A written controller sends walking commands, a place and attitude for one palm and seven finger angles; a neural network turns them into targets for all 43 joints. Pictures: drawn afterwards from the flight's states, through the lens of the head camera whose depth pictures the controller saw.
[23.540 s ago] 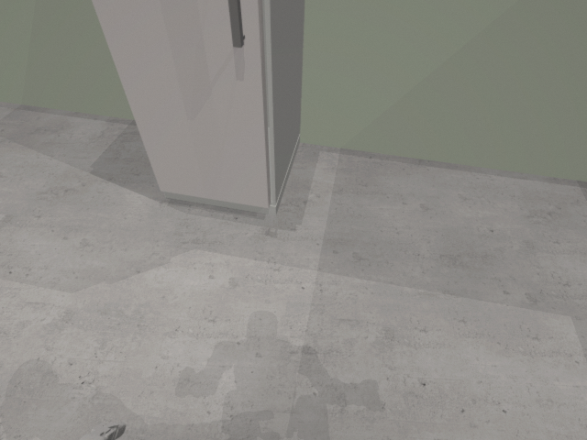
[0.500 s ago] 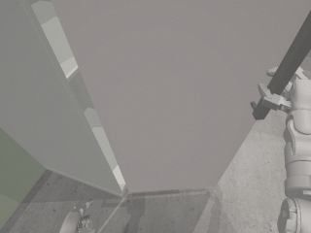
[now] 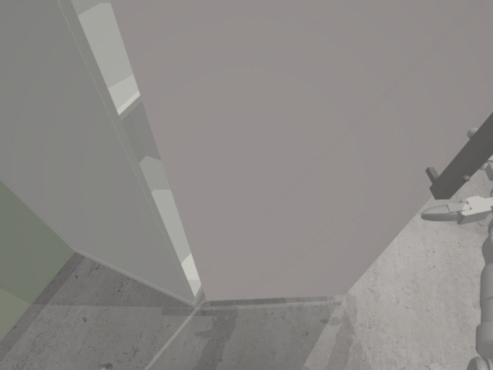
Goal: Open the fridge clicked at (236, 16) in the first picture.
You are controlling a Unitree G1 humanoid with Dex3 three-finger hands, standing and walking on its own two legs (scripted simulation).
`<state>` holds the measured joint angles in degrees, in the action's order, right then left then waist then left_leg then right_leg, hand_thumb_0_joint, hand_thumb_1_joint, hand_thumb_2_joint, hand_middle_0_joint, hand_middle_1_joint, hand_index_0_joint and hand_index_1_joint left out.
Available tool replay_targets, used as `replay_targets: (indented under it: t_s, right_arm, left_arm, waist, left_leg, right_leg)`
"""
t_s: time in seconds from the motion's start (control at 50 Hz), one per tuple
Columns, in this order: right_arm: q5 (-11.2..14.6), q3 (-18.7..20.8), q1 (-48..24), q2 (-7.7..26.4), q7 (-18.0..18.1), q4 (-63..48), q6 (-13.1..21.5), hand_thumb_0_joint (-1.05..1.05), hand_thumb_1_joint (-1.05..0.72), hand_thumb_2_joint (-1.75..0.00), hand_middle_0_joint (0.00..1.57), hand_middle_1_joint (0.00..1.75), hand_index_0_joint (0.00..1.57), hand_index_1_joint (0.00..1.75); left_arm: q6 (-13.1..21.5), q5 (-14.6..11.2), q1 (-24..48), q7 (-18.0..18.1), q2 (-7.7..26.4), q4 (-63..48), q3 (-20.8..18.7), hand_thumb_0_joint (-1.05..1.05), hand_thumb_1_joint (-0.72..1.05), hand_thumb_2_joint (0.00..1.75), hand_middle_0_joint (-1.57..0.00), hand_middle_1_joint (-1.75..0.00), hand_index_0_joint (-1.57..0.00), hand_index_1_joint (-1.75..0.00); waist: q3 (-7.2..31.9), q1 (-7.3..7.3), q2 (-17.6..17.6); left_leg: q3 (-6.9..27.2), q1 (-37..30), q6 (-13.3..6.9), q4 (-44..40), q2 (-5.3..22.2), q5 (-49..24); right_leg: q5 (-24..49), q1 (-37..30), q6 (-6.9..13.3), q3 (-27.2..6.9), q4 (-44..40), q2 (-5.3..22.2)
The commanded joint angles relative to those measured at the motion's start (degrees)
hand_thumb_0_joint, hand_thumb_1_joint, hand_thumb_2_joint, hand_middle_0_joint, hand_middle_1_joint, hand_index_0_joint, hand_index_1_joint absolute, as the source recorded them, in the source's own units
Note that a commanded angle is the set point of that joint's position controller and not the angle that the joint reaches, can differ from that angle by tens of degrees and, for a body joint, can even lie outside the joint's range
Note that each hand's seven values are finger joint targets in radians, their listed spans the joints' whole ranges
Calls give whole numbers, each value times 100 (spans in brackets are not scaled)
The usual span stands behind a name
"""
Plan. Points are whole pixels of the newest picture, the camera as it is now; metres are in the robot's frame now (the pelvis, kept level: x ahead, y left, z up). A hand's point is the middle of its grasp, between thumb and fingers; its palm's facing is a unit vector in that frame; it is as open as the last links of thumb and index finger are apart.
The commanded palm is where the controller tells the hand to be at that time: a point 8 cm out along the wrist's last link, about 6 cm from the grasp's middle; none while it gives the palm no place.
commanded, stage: slip the hand off the handle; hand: right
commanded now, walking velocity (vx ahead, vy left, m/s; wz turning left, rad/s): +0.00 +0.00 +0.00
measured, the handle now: out of the picture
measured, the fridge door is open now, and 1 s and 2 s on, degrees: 64 64 64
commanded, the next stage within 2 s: draw the hand back to the body in 1.60 s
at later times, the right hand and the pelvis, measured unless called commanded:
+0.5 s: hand out of the picture +0.39 -0.33 +0.13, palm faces +0.34 +0.91 -0.25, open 14.7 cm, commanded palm +0.35 -0.38 +0.14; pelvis +0.00 -0.02 +0.00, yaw -1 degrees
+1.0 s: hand out of the picture +0.33 -0.34 +0.12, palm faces +0.34 +0.91 -0.25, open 14.7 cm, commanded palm +0.28 -0.38 +0.14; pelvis -0.01 -0.02 +0.00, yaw +0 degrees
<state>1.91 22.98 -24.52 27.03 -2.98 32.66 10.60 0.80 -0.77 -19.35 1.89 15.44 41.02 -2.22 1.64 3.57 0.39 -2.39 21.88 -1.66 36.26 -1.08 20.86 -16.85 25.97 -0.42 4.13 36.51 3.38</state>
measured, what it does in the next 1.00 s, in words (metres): stands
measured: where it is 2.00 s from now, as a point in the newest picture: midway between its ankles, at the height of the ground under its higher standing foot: outside the picture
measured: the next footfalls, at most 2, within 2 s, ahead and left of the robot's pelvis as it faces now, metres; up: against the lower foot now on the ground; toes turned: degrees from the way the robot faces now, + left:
none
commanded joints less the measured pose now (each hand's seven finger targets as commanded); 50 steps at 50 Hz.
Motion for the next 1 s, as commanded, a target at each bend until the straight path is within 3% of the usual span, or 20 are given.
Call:
replay_targets:
  t_s: [0.0, 0.02, 0.04, 0.16, 0.22, 0.24, 0.3, 0.34, 0.38, 0.46, 0.54, 0.56, 0.6, 0.66, 0.76, 0.8, 0.84, 0.92, 0.94, 0.98]
  right_arm:
    - [102, 375, -1768, 1636, 66, -1515, 295, 0, 55, -20, 25, 115, 25, 115]
    - [54, 573, -2107, 1955, 87, -1135, 289, 0, 55, -20, 25, 115, 25, 115]
    - [28, 549, -2177, 1972, 73, -1079, 296, 0, 55, -20, 25, 115, 25, 115]
    - [45, 550, -2185, 2013, -118, -1265, 488, 0, 55, -20, 25, 115, 25, 115]
    - [147, 473, -2131, 1902, -274, -973, 415, 0, 55, -20, 25, 115, 25, 115]
    - [148, 536, -2210, 2009, -293, -880, 401, 0, 55, -20, 25, 115, 25, 115]
    - [137, 398, -2347, 1918, -343, -1132, 422, 0, 55, -20, 25, 115, 25, 115]
    - [150, 593, -2223, 2141, -341, -1002, 415, 0, 55, -20, 25, 115, 25, 115]
    - [176, 563, -2389, 2119, -380, -765, 427, 0, 55, -20, 25, 115, 25, 115]
    - [138, 843, -2569, 2581, -459, -705, 549, 0, 55, -20, 25, 115, 25, 115]
    - [168, 768, -2621, 2534, -583, -411, 654, 0, 55, -20, 25, 115, 25, 115]
    - [160, 981, -2657, 2809, -597, -338, 693, 0, 55, -20, 25, 115, 25, 115]
    - [192, 925, -2637, 2768, -686, -83, 705, 0, 55, -20, 25, 115, 25, 115]
    - [256, 698, -2274, 2466, -799, -349, 761, 0, 55, -20, 25, 115, 25, 115]
    - [492, 941, -1188, 2358, -759, -1195, 727, 0, 55, -20, 25, 115, 25, 115]
    - [582, 951, -874, 2222, -690, -1456, 619, 0, 55, -20, 25, 115, 25, 115]
    - [585, 1253, -767, 2500, -586, -1597, 528, 0, 55, -20, 25, 115, 25, 115]
    - [579, 1124, -418, 2251, -489, -2327, 457, 0, 55, -20, 25, 115, 25, 115]
    - [567, 1186, -395, 2343, -468, -2421, 460, 0, 55, -20, 25, 115, 25, 115]
    - [631, 1045, -202, 2086, -517, -2488, 442, 0, 55, -20, 25, 115, 25, 115]
  left_arm:
    - [235, -39, 30, 99, 832, -689, -276, 0, 90, 90, -20, -30, -20, -30]
    - [217, -35, -20, 142, 883, -568, -253, 0, 90, 90, -20, -30, -20, -30]
    - [207, -20, -51, 165, 892, -540, -236, 0, 90, 90, -20, -30, -20, -30]
    - [214, -15, -16, 183, 844, -657, -219, 0, 90, 90, -20, -30, -20, -30]
    - [209, -53, 17, 209, 871, -666, -187, 0, 90, 90, -20, -30, -20, -30]
    - [208, -63, 12, 242, 887, -649, -169, 0, 90, 90, -20, -30, -20, -30]
    - [233, -61, 13, 234, 877, -711, -168, 0, 90, 90, -20, -30, -20, -30]
    - [222, -51, -27, 259, 918, -707, -156, 0, 90, 90, -20, -30, -20, -30]
    - [220, -70, -26, 278, 912, -653, -137, 0, 90, 90, -20, -30, -20, -30]
    - [212, -34, -82, 315, 950, -660, -123, 0, 90, 90, -20, -30, -20, -30]
    - [217, -37, -142, 329, 964, -647, -99, 0, 90, 90, -20, -30, -20, -30]
    - [213, -37, -172, 337, 997, -612, -113, 0, 90, 90, -20, -30, -20, -30]
    - [199, -49, -182, 347, 997, -624, -100, 0, 90, 90, -20, -30, -20, -30]
    - [217, -75, -166, 315, 973, -752, -109, 0, 90, 90, -20, -30, -20, -30]
    - [254, -89, -44, 269, 954, -944, -150, 0, 90, 90, -20, -30, -20, -30]
    - [283, -108, 89, 270, 933, -983, -128, 0, 90, 90, -20, -30, -20, -30]
    - [307, -94, 138, 321, 961, -974, -118, 0, 90, 90, -20, -30, -20, -30]
    - [407, -70, 385, 344, 856, -1061, -67, 0, 90, 90, -20, -30, -20, -30]
    - [420, -55, 405, 371, 864, -1042, -53, 0, 90, 90, -20, -30, -20, -30]
    - [470, -66, 506, 390, 813, -1026, -30, 0, 90, 90, -20, -30, -20, -30]
  waist:
    - [1841, -168, 94]
    - [1568, -47, 44]
    - [1471, -56, 105]
    - [2010, -134, 514]
    - [1763, -69, 285]
    - [1616, -50, 340]
    - [1861, -88, 638]
    - [1781, -89, 508]
    - [1600, -34, 364]
    - [1862, -82, 595]
    - [1713, -26, 655]
    - [1778, -61, 611]
    - [1688, -30, 524]
    - [1886, -144, 861]
    - [2095, -336, 676]
    - [1829, -333, 579]
    - [1619, -350, 401]
    - [1641, -390, 779]
    - [1602, -368, 746]
    - [1479, -339, 660]
  left_leg:
    - [355, -503, 229, -356, -6, -2778]
    - [334, -252, 226, -382, -31, -2507]
    - [326, -170, 196, -385, -58, -2359]
    - [264, -168, 118, -270, -127, -2331]
    - [213, -5, 133, -293, -136, -2105]
    - [195, 57, 113, -309, -150, -2013]
    - [143, 150, 79, -291, -171, -1883]
    - [134, 152, 80, -313, -193, -1844]
    - [141, 228, 99, -329, -177, -1721]
    - [167, 147, 82, -315, -174, -1661]
    - [130, 315, 70, -344, -213, -1405]
    - [142, 285, 73, -334, -205, -1396]
    - [157, 333, 95, -357, -196, -1296]
    - [118, 341, 51, -313, -219, -1262]
    - [77, 24, 55, -220, -239, -1657]
    - [66, 21, 80, -233, -235, -1610]
    - [61, -73, 93, -239, -241, -1563]
    - [73, -91, 87, -254, -233, -1494]
    - [85, -123, 84, -266, -238, -1479]
    - [69, -96, 96, -297, -238, -1457]
  right_leg:
    - [1852, -1118, 291, -210, -78, -323]
    - [1687, -972, 293, -226, -55, -314]
    - [1665, -948, 312, -222, -31, -326]
    - [2084, -1353, 291, -294, 61, -294]
    - [1858, -1207, 278, -324, 43, -281]
    - [1801, -1155, 286, -333, 45, -284]
    - [1990, -1451, 244, -435, -7, -256]
    - [1974, -1379, 252, -454, 18, -255]
    - [1734, -1202, 249, -457, -8, -249]
    - [1726, -1235, 239, -455, -8, -253]
    - [1547, -1179, 236, -490, -7, -237]
    - [1506, -1134, 229, -510, -30, -227]
    - [1344, -1028, 247, -495, -29, -229]
    - [1470, -1260, 209, -547, -52, -218]
    - [1962, -1427, 199, -575, -36, -216]
    - [1816, -1265, 204, -549, -82, -225]
    - [1610, -1035, 222, -510, -107, -238]
    - [1590, -1216, 193, -503, -169, -241]
    - [1546, -1195, 207, -480, -138, -244]
    - [1465, -1203, 201, -489, -168, -244]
